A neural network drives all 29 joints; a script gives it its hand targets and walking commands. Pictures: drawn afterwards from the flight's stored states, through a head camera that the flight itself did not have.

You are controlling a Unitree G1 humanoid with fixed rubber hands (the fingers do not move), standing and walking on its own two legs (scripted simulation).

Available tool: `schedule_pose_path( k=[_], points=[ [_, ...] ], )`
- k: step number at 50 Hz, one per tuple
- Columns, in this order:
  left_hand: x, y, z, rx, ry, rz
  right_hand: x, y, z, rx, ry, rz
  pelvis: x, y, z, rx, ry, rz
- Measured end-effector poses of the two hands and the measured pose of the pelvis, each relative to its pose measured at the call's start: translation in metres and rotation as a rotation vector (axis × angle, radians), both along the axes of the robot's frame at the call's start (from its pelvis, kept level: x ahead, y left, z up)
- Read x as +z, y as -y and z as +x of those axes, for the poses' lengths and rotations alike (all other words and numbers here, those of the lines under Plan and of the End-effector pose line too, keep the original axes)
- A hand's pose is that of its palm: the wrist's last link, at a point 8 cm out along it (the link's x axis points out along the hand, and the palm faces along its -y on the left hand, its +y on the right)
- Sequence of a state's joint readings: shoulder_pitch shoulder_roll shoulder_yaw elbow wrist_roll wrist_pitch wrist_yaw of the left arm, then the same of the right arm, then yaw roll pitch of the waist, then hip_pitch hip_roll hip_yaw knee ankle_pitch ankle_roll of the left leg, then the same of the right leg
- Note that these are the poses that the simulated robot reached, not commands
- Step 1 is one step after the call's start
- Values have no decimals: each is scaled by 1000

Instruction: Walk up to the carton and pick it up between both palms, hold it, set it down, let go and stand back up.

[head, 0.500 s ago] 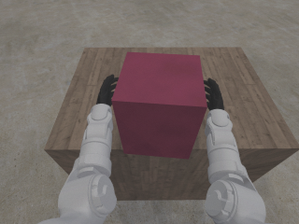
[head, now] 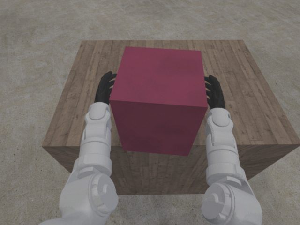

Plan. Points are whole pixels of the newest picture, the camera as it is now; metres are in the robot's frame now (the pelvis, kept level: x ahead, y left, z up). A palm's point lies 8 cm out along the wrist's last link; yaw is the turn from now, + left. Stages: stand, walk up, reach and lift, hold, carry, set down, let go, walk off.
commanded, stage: set down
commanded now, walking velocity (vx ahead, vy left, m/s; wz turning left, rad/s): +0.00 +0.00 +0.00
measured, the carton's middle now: (158, 104) +0.46 -0.01 +0.05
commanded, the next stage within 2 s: none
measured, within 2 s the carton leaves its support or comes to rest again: rests again in 0.78 s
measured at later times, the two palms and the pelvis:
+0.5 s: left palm (104, 102) +0.44 +0.14 +0.08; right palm (215, 106) +0.41 -0.16 +0.09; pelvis +0.00 +0.01 +0.00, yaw -1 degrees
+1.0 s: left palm (103, 100) +0.46 +0.15 +0.07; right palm (210, 102) +0.44 -0.16 +0.07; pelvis +0.00 +0.01 -0.01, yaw -5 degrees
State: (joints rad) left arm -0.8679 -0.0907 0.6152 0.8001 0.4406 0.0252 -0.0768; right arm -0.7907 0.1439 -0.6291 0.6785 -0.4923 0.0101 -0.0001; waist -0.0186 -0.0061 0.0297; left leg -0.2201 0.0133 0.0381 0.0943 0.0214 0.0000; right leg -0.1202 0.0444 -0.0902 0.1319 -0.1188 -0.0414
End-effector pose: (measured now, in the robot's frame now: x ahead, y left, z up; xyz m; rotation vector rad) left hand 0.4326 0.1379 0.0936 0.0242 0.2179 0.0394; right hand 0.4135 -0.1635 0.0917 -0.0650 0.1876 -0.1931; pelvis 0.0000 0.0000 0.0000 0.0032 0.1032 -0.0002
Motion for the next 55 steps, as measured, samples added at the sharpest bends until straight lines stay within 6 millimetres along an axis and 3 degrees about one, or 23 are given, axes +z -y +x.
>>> schedule_pose_path(
  k=[35, 45, 55],
  points=[
    [-19, 0, 7, -11, -17, 16, -9, 2, 4, 11, 7, -20, 0, -6, 5, -23, -37, 1],
    [-33, -3, 17, 6, -40, -4, -19, 1, 18, 33, -49, 33, -5, -6, 4, -88, -175, 6],
    [-17, -17, 30, 25, -33, 10, -17, -4, 30, 29, -86, 44, -12, -16, -4, -88, -266, -7]
  ],
)
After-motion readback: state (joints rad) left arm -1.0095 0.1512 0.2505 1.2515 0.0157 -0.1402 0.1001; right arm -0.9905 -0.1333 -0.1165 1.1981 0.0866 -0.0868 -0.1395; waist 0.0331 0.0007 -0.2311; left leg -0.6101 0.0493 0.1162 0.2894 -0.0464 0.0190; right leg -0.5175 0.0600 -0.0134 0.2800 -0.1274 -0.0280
